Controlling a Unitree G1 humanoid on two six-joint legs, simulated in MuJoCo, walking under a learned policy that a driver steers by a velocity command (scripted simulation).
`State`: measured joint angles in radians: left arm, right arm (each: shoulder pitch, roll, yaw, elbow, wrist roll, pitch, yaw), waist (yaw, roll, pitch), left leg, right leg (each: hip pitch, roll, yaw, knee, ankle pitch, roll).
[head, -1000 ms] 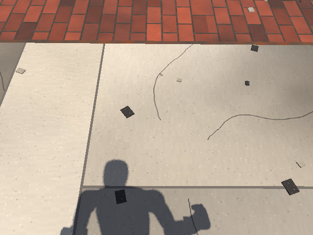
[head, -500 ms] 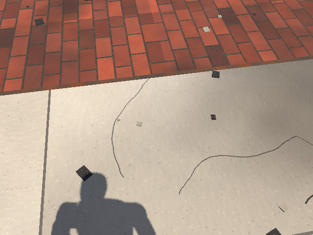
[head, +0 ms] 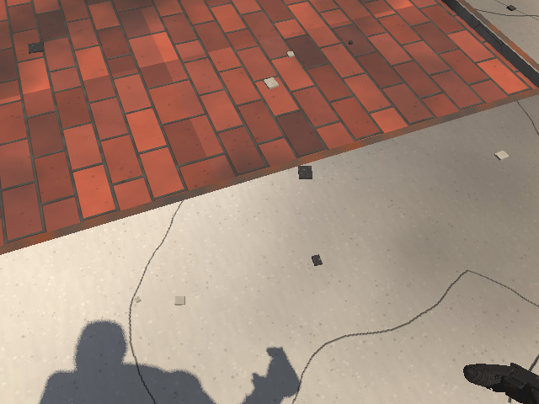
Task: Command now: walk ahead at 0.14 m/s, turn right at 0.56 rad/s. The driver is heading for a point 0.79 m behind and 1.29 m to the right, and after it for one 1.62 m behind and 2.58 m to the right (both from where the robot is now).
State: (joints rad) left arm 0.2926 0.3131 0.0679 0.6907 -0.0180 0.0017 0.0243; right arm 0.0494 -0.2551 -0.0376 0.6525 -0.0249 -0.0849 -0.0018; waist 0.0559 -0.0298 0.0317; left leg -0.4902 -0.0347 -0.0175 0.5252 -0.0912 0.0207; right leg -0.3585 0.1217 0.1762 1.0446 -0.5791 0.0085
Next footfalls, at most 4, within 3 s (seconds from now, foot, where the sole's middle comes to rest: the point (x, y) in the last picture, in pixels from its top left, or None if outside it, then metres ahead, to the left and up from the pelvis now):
0.36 right None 0.07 -0.14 -0.76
0.82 left None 0.15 0.07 -0.76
1.30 right None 0.19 -0.35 -0.76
1.78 left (488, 380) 0.53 -0.48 -0.76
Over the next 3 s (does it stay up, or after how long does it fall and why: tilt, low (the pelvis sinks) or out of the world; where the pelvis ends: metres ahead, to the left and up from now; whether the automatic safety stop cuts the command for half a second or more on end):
stays up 0.48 -1.01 0.02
